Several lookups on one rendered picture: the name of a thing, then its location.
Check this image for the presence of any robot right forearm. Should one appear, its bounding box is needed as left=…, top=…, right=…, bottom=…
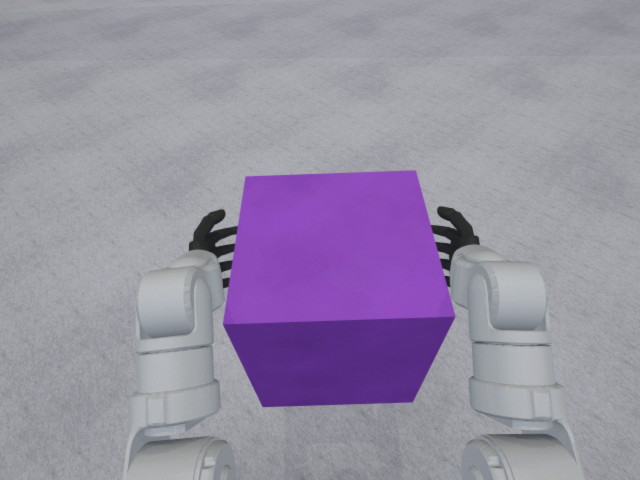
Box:
left=450, top=245, right=586, bottom=480

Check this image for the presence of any robot left forearm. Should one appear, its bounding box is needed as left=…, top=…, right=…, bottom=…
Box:
left=122, top=250, right=225, bottom=480

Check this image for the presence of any carton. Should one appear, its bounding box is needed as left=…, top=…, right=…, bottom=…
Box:
left=223, top=170, right=456, bottom=407

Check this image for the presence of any left robot hand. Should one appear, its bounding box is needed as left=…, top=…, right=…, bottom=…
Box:
left=189, top=209, right=238, bottom=289

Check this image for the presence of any right robot hand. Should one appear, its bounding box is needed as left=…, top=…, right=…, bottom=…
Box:
left=431, top=206, right=480, bottom=287

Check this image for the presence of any right robot upper arm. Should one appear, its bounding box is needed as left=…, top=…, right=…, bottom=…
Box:
left=461, top=434, right=584, bottom=480

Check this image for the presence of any left robot upper arm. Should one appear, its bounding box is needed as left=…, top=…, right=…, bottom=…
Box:
left=125, top=436, right=236, bottom=480

